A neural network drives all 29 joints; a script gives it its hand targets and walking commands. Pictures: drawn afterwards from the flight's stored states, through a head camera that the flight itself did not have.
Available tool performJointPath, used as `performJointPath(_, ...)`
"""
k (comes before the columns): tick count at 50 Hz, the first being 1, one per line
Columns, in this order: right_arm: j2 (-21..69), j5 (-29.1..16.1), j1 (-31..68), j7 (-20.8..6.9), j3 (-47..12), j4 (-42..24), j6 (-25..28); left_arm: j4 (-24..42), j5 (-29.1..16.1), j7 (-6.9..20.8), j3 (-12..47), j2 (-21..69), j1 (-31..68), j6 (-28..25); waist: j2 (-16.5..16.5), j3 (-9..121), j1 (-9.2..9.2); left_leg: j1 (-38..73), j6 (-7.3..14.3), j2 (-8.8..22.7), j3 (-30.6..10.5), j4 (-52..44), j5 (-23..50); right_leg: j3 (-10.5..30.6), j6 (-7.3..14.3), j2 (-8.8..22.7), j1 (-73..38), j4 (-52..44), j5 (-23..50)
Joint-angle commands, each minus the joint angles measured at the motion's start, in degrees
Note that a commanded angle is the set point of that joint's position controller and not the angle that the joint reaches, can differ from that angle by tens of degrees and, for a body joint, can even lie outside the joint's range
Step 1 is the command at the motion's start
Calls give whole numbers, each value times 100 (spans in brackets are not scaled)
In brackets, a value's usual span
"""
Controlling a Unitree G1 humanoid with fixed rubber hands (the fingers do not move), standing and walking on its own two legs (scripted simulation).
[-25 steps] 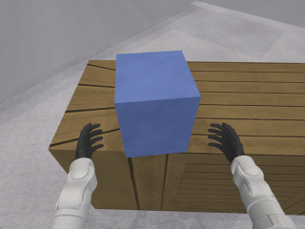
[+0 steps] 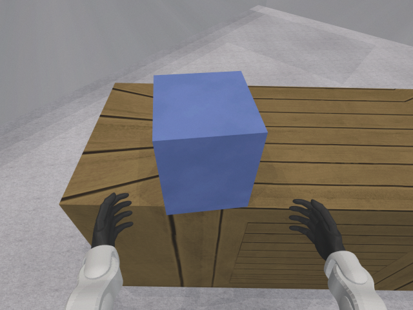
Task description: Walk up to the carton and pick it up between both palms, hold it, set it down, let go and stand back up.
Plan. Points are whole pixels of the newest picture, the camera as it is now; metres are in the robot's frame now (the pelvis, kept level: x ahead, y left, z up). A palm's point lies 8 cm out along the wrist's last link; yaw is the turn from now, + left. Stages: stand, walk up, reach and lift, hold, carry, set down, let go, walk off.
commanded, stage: set down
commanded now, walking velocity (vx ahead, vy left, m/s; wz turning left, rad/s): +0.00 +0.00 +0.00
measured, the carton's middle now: (203, 144) +0.48 +0.04 +0.05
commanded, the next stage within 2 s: let go in 1.64 s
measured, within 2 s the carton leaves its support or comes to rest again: neither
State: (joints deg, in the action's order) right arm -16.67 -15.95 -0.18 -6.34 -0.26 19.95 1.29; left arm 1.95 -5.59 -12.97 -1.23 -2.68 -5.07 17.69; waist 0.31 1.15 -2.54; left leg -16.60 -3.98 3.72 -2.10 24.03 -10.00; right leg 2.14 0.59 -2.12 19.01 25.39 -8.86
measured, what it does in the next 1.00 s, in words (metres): stands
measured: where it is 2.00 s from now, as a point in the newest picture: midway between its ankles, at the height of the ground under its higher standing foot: outside the picture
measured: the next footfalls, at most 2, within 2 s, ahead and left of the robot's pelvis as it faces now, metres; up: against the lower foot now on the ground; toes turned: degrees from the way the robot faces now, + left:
none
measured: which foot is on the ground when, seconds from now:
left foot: down 0.00-1.00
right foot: down 0.00-1.00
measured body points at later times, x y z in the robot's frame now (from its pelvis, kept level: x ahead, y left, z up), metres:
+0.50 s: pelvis +0.00 +0.00 +0.00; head +0.01 +0.00 +0.45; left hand +0.22 +0.21 +0.02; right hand +0.24 -0.22 +0.00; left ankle +0.03 +0.17 -0.74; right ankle +0.05 -0.10 -0.74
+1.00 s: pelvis +0.03 +0.01 +0.00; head +0.06 +0.01 +0.45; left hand +0.22 +0.23 -0.03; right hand +0.25 -0.21 -0.02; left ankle +0.03 +0.17 -0.74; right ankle +0.05 -0.10 -0.74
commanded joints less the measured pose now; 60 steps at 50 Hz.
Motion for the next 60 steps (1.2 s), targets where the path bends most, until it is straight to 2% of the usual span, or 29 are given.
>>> performJointPath(1,-1048,-89,212,91,534,-1974,304,1744,-154,-13,690,-430,471,-402,483,1343,260,1417,360,-422,394,-712,458,-48,22,115,-1118,-914,-55)
performJointPath(4,-978,36,164,166,509,-2086,218,1383,-263,81,765,-385,506,-336,535,1329,337,1276,375,-474,473,-691,413,-5,24,164,-1003,-857,-148)
performJointPath(5,-1219,-199,779,113,698,-2589,310,2248,-357,-102,716,-549,1036,-498,275,1694,158,1310,312,-398,452,-597,679,-110,41,51,-883,-668,9)
performJointPath(7,-1191,-87,-29,54,570,-2117,220,1601,-229,15,892,-202,226,-362,508,1055,377,1400,283,-394,393,-697,566,-100,106,30,-880,-942,-86)
performJointPath(11,-1123,-146,400,100,635,-2892,211,2145,-277,-24,786,-483,808,-448,374,1248,105,1154,358,-392,448,-756,88,1,81,99,-803,-792,-704)
performJointPath(12,-928,-10,-256,123,514,-2307,65,1467,-196,95,720,-451,200,-343,497,877,245,1264,361,-434,477,-769,64,91,76,164,-860,-962,-694)
performJointPath(13,-1072,-130,-245,101,577,-3049,215,2294,-358,-27,756,-538,163,-507,423,1228,198,1234,329,-416,419,-724,474,-30,38,78,-1041,-826,-321)
performJointPath(17,-788,233,-778,187,494,-2056,-21,966,-48,235,624,-493,-162,-353,681,453,298,1090,381,-476,455,-771,86,177,62,235,-963,-997,-642)
performJointPath(21,-929,71,-653,80,658,-2808,239,2195,-175,49,752,-611,-151,-630,458,900,177,1258,332,-416,380,-729,601,-21,103,54,-922,-858,-219)
performJointPath(22,-686,233,-889,150,393,-2076,6,1025,-98,262,813,-589,-257,-480,644,526,335,1093,385,-464,462,-711,52,150,67,211,-894,-957,-555)
performJointPath(26,-784,249,-459,145,548,-3127,163,1943,-255,125,555,-827,93,-636,486,845,-27,1007,399,-439,486,-750,8,84,53,172,-776,-885,-1130)
performJointPath(27,-398,405,-758,224,416,-2243,-30,859,-147,333,463,-894,60,-491,637,249,213,815,492,-530,553,-678,-382,352,-10,379,-833,-1031,-1429)
performJointPath(28,-496,370,-609,235,458,-2706,59,1297,-211,244,431,-909,166,-606,742,617,46,917,461,-489,575,-691,-136,239,-47,292,-874,-946,-1254)
performJointPath(30,-356,562,-708,217,389,-1661,-213,157,-154,405,575,-847,178,-333,379,134,200,835,429,-494,615,-763,-761,283,31,422,-577,-1062,-1688)
performJointPath(31,-624,318,-727,138,526,-2800,109,1856,-260,216,564,-803,-26,-665,481,844,92,1047,361,-407,442,-713,179,81,68,223,-758,-884,-818)
performJointPath(36,-180,773,-624,286,417,-1538,-191,-92,-210,560,413,-1219,221,-449,517,18,163,753,482,-518,617,-734,-720,335,-43,541,-728,-1142,-1790)
performJointPath(38,-437,384,-709,176,361,-2595,39,1396,-312,391,482,-930,-42,-726,428,803,-7,1085,415,-399,522,-723,138,113,25,331,-831,-923,-864)
performJointPath(39,-150,713,-1001,205,272,-1288,-199,-133,-76,568,429,-887,-110,-451,488,144,141,833,415,-500,573,-730,-338,235,44,413,-751,-985,-1233)
performJointPath(40,-102,518,-914,273,280,-2272,22,1049,-195,515,354,-1201,9,-740,503,709,42,894,455,-496,600,-638,-23,254,-11,446,-1003,-931,-800)
performJointPath(43,-71,807,-1268,304,217,-1308,44,-189,-65,714,265,-1168,-312,-669,708,431,241,840,435,-593,615,-641,-19,246,-87,442,-1073,-961,-641)
performJointPath(46,-264,500,-1480,276,206,-1825,352,1024,-91,610,251,-1206,-688,-1095,315,1067,48,1165,362,-561,631,-514,969,133,-68,339,-1408,-751,723)
performJointPath(48,-151,723,-1549,339,124,-1051,350,-216,92,782,176,-1214,-904,-953,514,482,154,1078,349,-594,576,-460,879,108,-66,324,-1225,-820,797)
performJointPath(51,-26,657,-1639,364,40,-821,418,-136,-15,879,198,-1277,-948,-1126,319,583,177,1268,265,-582,576,-432,1025,87,-93,314,-1291,-816,1018)
performJointPath(53,-366,367,-1818,250,92,-1741,815,910,48,713,192,-1047,-1282,-1396,280,1313,96,1505,183,-502,445,-336,1971,-80,27,105,-1569,-666,2053)
performJointPath(54,-24,586,-1999,326,-94,-752,693,-350,119,903,197,-1053,-1324,-1274,310,604,191,1272,211,-572,453,-376,1437,100,-47,305,-1425,-723,1906)
performJointPath(55,-305,546,-1787,316,85,-1287,888,351,-13,825,97,-1209,-1225,-1458,417,1257,147,1378,208,-572,497,-304,1690,-19,-108,216,-1603,-630,2092)
performJointPath(58,-56,875,-1581,414,45,-511,814,-635,141,968,92,-1409,-988,-1397,419,581,216,1210,281,-594,565,-435,877,34,-123,319,-1309,-808,1042)
performJointPath(59,-147,644,-1368,406,84,-1109,938,229,18,847,59,-1508,-850,-1526,63,863,80,1276,294,-560,565,-399,1050,3,-85,279,-1260,-760,1010)
performJointPath(60,-47,708,-1588,414,0,-777,882,-210,71,881,84,-1313,-1059,-1468,149,511,179,1278,229,-571,580,-384,1302,-62,-51,210,-1289,-773,1371)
